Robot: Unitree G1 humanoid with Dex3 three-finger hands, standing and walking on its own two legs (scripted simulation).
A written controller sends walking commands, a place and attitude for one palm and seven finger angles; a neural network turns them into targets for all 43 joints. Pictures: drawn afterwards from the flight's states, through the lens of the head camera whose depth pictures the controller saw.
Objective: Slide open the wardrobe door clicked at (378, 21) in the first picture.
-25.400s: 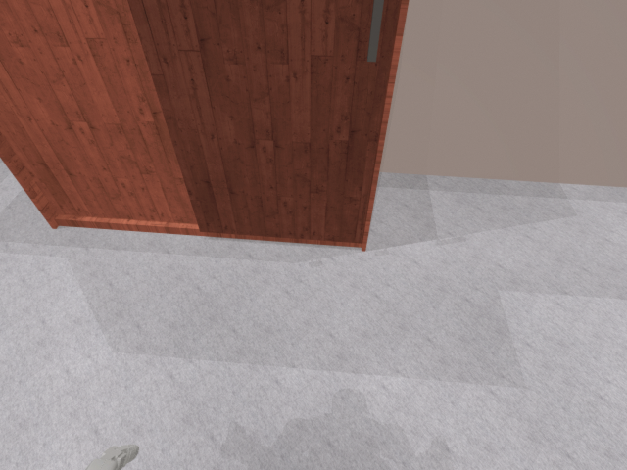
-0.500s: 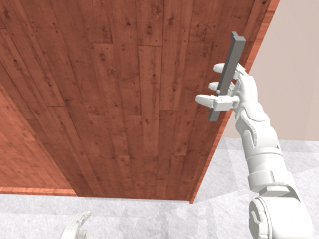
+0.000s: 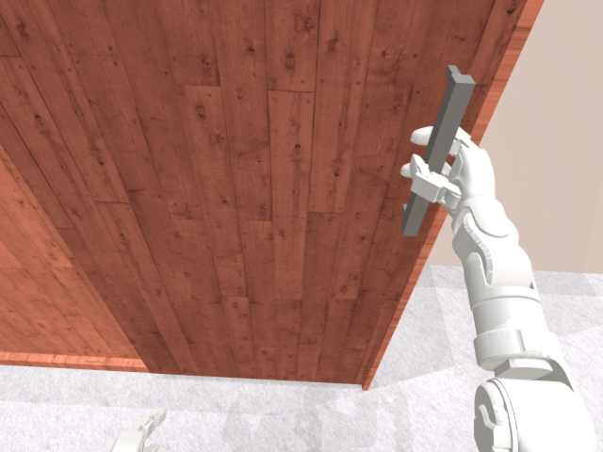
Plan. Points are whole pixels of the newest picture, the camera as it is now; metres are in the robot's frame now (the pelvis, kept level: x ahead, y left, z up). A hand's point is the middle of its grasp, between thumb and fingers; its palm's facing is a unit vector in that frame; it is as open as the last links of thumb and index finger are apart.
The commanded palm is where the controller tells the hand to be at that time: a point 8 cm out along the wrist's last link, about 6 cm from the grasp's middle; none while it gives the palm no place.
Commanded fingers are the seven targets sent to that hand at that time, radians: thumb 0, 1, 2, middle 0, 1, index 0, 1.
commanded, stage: grip the handle and tug to test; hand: right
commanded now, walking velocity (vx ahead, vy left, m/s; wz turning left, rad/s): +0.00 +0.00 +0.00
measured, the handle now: (427, 160) +0.47 -0.13 +0.18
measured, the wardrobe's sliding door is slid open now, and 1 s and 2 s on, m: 0.00 0.00 0.06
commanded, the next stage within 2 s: tug the door sideways, standing still in 0.60 s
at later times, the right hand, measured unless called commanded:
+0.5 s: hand (418, 178) +0.42 -0.11 +0.19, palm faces -0.02 +1.00 +0.00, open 5.6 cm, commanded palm +0.37 -0.15 +0.19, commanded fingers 0.00 -0.90 -0.90 0.45 1.40 0.45 1.40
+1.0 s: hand (419, 179) +0.42 -0.11 +0.19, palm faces +0.01 +1.00 -0.02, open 5.8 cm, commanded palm +0.39 -0.13 +0.19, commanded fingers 0.00 -0.90 -0.90 0.45 1.40 0.45 1.40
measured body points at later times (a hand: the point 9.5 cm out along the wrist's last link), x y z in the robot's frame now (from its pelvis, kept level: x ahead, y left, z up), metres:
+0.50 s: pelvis +0.02 +0.00 +0.00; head +0.01 +0.01 +0.45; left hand +0.15 +0.24 -0.10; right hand +0.42 -0.16 +0.19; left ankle -0.03 +0.11 -0.74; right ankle +0.00 -0.12 -0.74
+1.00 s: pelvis +0.04 +0.00 +0.00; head +0.04 +0.02 +0.45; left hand +0.23 +0.23 -0.09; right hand +0.41 -0.16 +0.19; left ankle -0.02 +0.11 -0.73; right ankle +0.00 -0.12 -0.74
